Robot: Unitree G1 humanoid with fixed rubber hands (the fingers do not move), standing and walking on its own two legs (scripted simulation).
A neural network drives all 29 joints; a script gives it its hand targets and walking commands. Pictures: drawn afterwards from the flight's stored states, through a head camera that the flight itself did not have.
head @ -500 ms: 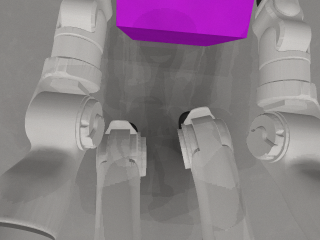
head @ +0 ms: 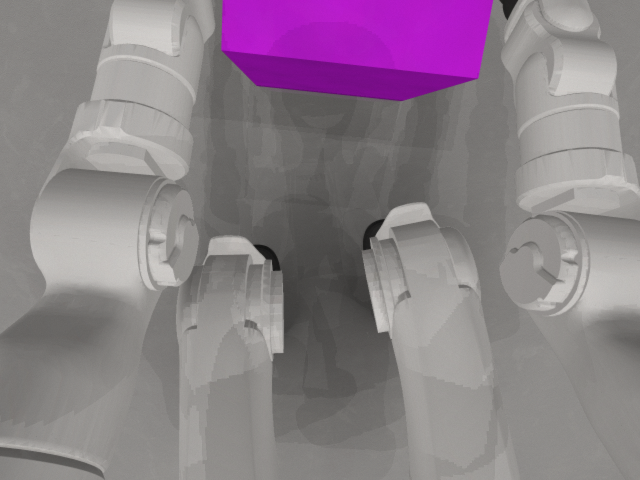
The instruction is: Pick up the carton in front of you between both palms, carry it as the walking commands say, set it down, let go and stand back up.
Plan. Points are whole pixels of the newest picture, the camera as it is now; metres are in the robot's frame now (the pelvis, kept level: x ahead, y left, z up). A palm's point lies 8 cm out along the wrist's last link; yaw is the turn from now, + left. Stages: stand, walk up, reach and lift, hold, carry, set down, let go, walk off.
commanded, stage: set down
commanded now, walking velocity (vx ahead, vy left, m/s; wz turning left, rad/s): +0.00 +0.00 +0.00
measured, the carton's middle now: out of the picture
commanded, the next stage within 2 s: let go in 1.88 s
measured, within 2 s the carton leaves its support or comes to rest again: neither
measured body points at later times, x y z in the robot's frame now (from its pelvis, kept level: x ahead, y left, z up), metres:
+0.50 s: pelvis -0.01 +0.00 -0.01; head +0.37 -0.02 +0.22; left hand +0.59 +0.07 -0.19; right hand +0.52 -0.24 -0.19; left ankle +0.09 +0.11 -0.35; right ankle +0.10 -0.13 -0.35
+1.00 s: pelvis -0.01 +0.00 -0.01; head +0.36 -0.03 +0.23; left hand +0.61 +0.09 -0.15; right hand +0.53 -0.28 -0.16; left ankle +0.09 +0.11 -0.35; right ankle +0.10 -0.12 -0.35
